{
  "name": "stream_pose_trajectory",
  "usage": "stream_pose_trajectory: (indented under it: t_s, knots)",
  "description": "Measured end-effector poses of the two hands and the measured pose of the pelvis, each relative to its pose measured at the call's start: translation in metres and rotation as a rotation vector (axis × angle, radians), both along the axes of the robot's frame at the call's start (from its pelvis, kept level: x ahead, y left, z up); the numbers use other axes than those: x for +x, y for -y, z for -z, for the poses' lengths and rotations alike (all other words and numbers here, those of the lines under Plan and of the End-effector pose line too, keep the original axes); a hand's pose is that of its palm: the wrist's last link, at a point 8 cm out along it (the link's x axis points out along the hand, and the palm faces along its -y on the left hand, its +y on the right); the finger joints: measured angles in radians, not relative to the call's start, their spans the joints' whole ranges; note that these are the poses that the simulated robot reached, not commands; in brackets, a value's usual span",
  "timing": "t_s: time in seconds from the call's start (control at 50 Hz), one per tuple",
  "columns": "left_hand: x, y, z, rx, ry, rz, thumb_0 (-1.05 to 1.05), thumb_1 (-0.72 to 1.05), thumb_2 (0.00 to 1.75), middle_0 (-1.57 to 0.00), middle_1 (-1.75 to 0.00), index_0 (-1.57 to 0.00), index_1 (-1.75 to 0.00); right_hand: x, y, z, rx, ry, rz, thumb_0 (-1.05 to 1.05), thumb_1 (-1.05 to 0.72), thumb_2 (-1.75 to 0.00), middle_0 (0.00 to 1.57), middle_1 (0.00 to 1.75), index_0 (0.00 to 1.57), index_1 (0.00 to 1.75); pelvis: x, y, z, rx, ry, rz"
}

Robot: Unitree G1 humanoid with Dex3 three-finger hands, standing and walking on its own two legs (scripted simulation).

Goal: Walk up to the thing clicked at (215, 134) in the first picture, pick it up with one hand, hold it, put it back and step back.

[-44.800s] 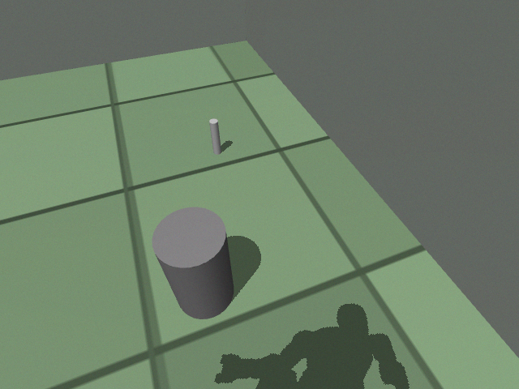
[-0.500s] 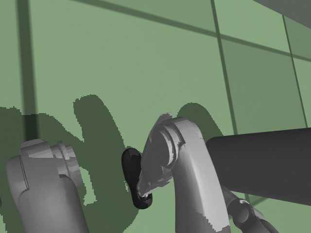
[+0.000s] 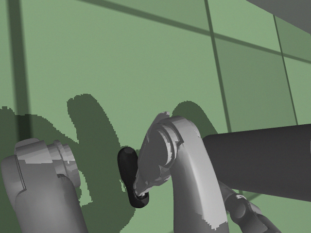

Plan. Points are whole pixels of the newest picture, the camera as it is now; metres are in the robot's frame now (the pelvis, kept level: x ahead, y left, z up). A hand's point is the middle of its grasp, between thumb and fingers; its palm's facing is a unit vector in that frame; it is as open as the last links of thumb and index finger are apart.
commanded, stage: open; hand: left
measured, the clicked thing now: out of the picture +0.44 +0.31 -0.18
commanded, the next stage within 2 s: withdraw in 0.28 s
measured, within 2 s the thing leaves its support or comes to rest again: neither
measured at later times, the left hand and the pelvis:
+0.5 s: hand out of the picture +0.45 +0.30 -0.17, palm faces +0.42 -0.91 +0.01, open 15.9 cm; pelvis +0.00 +0.00 +0.00, yaw +0 degrees
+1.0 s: hand out of the picture +0.40 +0.39 -0.06, palm faces +0.35 -0.92 -0.18, open 17.6 cm; pelvis +0.00 +0.00 +0.03, yaw +4 degrees
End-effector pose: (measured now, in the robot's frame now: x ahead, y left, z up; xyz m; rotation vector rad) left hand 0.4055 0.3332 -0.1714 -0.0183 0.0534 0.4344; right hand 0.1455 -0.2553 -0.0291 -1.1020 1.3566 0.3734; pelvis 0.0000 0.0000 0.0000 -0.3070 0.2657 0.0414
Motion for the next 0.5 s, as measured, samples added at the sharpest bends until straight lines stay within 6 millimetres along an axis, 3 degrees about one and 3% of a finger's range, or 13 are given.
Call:
stream_pose_trajectory:
  t_s: [0.24,0.5]
  knots:
    - [0.0037,-0.0014,-0.006,0.007,0.01,0.016,0.0,-0.17,0.48,-0.73,-0.61,-0.72,-0.61,0.0003,-0.0024,-0.0019,0.003,0.014,0.0,0.0,-0.93,-0.9,0.21,0.3,0.2,0.3,-0.0007,-0.0008,-0.0005,-0.006,0.002,0.004]
    - [0.0024,-0.0036,-0.0049,0.004,0.022,0.004,-0.01,-0.48,0.17,-0.33,-0.21,-0.31,-0.22,-0.0029,-0.0033,-0.0031,-0.004,0.006,-0.001,0.0,-0.92,-0.9,0.21,0.3,0.2,0.3,-0.002,-0.0008,-0.0008,-0.006,0.008,0.006]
